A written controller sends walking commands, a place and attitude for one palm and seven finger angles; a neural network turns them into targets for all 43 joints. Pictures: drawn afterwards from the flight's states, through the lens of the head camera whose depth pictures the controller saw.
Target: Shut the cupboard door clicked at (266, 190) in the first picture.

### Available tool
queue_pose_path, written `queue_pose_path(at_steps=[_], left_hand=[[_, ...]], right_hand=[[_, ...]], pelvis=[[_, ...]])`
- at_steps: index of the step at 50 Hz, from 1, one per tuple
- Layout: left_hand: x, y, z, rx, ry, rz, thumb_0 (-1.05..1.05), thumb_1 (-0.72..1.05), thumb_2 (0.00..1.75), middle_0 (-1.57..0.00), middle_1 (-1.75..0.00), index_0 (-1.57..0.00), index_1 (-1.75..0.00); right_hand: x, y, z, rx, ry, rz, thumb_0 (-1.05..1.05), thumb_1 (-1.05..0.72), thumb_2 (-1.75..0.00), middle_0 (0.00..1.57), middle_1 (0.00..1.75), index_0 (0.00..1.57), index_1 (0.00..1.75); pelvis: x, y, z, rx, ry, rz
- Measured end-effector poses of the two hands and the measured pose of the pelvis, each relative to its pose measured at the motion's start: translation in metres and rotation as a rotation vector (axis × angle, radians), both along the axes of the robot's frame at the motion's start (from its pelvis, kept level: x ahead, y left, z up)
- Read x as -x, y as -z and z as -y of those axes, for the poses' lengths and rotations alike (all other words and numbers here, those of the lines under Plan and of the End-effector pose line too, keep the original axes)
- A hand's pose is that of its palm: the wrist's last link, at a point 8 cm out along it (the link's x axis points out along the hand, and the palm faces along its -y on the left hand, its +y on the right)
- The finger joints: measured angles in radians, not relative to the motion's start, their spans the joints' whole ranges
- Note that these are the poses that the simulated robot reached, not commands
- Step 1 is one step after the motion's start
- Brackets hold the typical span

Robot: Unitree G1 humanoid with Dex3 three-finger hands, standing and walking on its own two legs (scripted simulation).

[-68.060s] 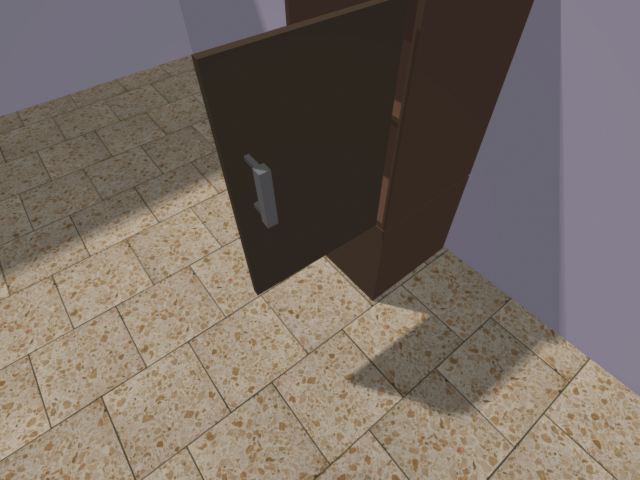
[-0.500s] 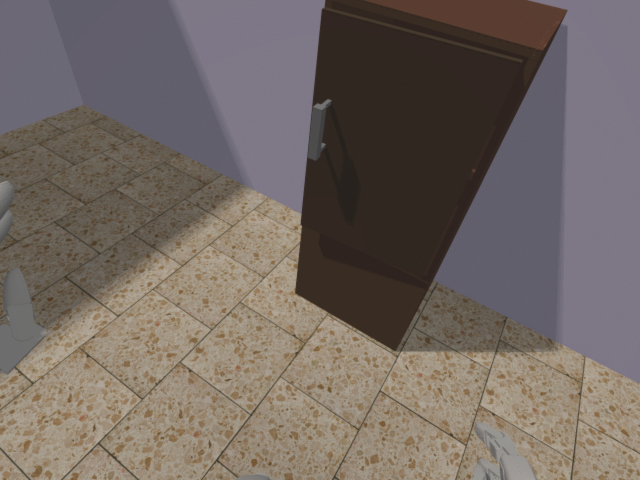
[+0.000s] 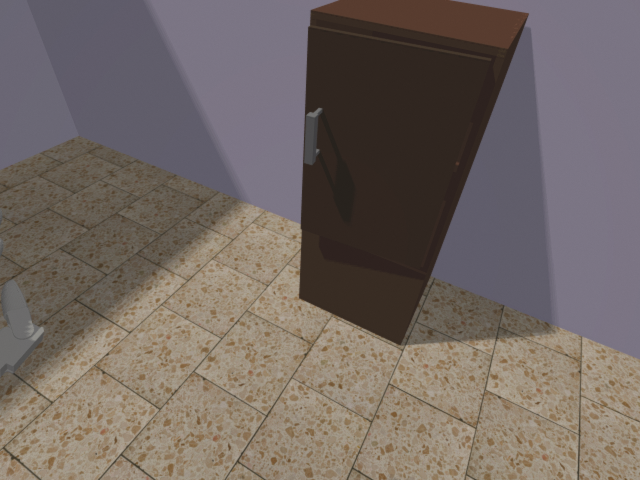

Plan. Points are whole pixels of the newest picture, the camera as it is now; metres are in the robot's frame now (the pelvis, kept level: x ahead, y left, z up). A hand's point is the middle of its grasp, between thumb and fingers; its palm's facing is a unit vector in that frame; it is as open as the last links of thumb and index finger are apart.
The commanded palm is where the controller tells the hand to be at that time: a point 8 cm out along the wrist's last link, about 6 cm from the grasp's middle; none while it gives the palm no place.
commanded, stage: stop stepping back and stand still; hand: left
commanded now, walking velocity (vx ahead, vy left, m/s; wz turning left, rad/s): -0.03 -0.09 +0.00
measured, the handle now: (314, 136) +0.92 +0.05 +0.01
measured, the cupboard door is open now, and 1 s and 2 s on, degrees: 5 5 5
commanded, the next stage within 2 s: let the arm hang, fingers relaxed in 0.22 s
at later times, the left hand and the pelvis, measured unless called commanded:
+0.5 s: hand (146, 461) +0.18 +0.23 -0.08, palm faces +0.06 -0.94 -0.33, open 7.4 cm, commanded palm none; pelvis +0.01 +0.02 -0.01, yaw +2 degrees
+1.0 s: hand out of the picture -0.06 +0.21 -0.16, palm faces +0.04 -0.97 -0.23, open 7.3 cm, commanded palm none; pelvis +0.00 +0.03 +0.01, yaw +1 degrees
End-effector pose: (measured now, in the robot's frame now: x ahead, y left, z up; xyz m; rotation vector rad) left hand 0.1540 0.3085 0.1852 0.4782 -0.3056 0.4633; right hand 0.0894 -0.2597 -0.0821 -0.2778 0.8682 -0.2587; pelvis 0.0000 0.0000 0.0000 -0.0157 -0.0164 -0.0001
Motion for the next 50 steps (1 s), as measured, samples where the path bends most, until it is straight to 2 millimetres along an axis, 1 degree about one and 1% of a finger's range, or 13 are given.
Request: queue_pose_path(at_steps=[5, 12, 16, 18, 22, 24, 26, 28, 30, 36, 41, 45, 50], left_hand=[[-0.007, 0.009, -0.008, 0.013, 0.019, -0.004, 0.01, 0.89, 0.9, -0.21, -0.3, -0.2, -0.3], [-0.016, -0.01, 0.0, -0.068, 0.056, -0.037, 0.01, 0.89, 0.9, -0.21, -0.3, -0.2, -0.3], [-0.019, -0.009, 0.003, -0.07, 0.047, -0.082, 0.01, 0.89, 0.9, -0.21, -0.3, -0.21, -0.3], [-0.028, 0.019, 0.001, -0.043, 0.051, -0.194, 0.0, 0.89, 0.9, -0.21, -0.3, -0.2, -0.3], [-0.036, 0.144, 0.007, 0.188, 0.032, -0.664, 0.0, 0.9, 0.9, -0.2, -0.3, -0.19, -0.3], [-0.02, 0.209, 0.023, 0.305, 0.035, -0.904, 0.0, 0.9, 0.9, -0.2, -0.3, -0.19, -0.3], [0.008, 0.262, 0.045, 0.411, 0.047, -1.11, 0.0, 0.91, 0.9, -0.2, -0.3, -0.19, -0.3], [0.043, 0.3, 0.069, 0.511, 0.056, -1.281, 0.0, 0.91, 0.9, -0.2, -0.3, -0.19, -0.3], [0.073, 0.32, 0.081, 0.619, 0.006, -1.358, -0.01, 0.94, 0.9, -0.2, -0.3, -0.2, -0.3], [0.135, 0.328, 0.058, 0.642, -0.113, -1.508, -0.05, 1.0, 0.9, -0.21, -0.3, -0.2, -0.3], [0.182, 0.321, 0.047, 0.625, -0.182, -1.651, -0.02, 0.96, 0.9, -0.2, -0.3, -0.2, -0.3], [0.204, 0.315, 0.043, 0.62, -0.218, -1.709, -0.01, 0.93, 0.9, -0.2, -0.3, -0.2, -0.3], [0.214, 0.313, 0.048, 0.628, -0.222, -1.723, 0.0, 0.92, 0.9, -0.2, -0.3, -0.19, -0.3]], right_hand=[[-0.02, -0.002, -0.012, 0.015, -0.002, 0.052, 0.01, -0.9, -0.9, 0.21, 0.3, 0.21, 0.3], [-0.055, -0.01, -0.049, -0.096, -0.085, 0.116, 0.01, -0.9, -0.9, 0.21, 0.3, 0.21, 0.3], [-0.072, -0.008, -0.057, -0.138, -0.11, 0.122, 0.01, -0.9, -0.9, 0.21, 0.3, 0.21, 0.3], [-0.08, -0.001, -0.056, -0.164, -0.145, 0.117, 0.01, -0.9, -0.9, 0.21, 0.3, 0.21, 0.3], [-0.084, 0.022, -0.044, -0.162, -0.16, 0.051, 0.01, -0.9, -0.9, 0.21, 0.3, 0.21, 0.3], [-0.077, 0.028, -0.037, -0.143, -0.145, 0.006, 0.01, -0.9, -0.9, 0.21, 0.3, 0.21, 0.3], [-0.064, 0.029, -0.031, -0.117, -0.126, -0.051, 0.01, -0.9, -0.9, 0.21, 0.3, 0.21, 0.3], [-0.045, 0.029, -0.027, -0.091, -0.104, -0.122, 0.01, -0.9, -0.9, 0.21, 0.3, 0.21, 0.3], [-0.022, 0.029, -0.023, -0.069, -0.084, -0.205, 0.01, -0.91, -0.9, 0.21, 0.3, 0.21, 0.3], [0.043, 0.035, -0.026, -0.07, -0.028, -0.432, 0.01, -0.91, -0.9, 0.2, 0.3, 0.2, 0.29], [0.08, 0.044, -0.04, -0.124, 0.024, -0.511, 0.01, -0.91, -0.9, 0.2, 0.3, 0.2, 0.29], [0.1, 0.05, -0.053, -0.167, 0.046, -0.545, 0.01, -0.91, -0.9, 0.2, 0.3, 0.2, 0.29], [0.114, 0.055, -0.068, -0.208, 0.058, -0.564, 0.01, -0.91, -0.9, 0.2, 0.3, 0.2, 0.29]], pelvis=[[-0.002, 0.006, -0.012, -0.017, 0.0, 0.014], [-0.008, -0.003, -0.009, -0.003, -0.003, -0.022], [-0.015, -0.004, -0.006, -0.001, 0.004, -0.036], [-0.016, -0.003, -0.008, 0.001, -0.007, -0.043], [-0.013, 0.005, -0.014, -0.006, -0.019, -0.042], [-0.011, 0.007, -0.015, -0.008, -0.029, -0.031], [-0.009, 0.008, -0.015, -0.013, -0.036, -0.017], [-0.008, 0.007, -0.014, -0.016, -0.039, -0.004], [-0.007, 0.004, -0.013, -0.01, -0.045, 0.001], [-0.005, -0.005, -0.013, 0.008, -0.051, 0.004], [-0.003, -0.009, -0.018, 0.006, -0.036, 0.014], [-0.001, -0.011, -0.022, 0.002, -0.027, 0.023], [0.002, -0.011, -0.026, -0.003, -0.022, 0.029]])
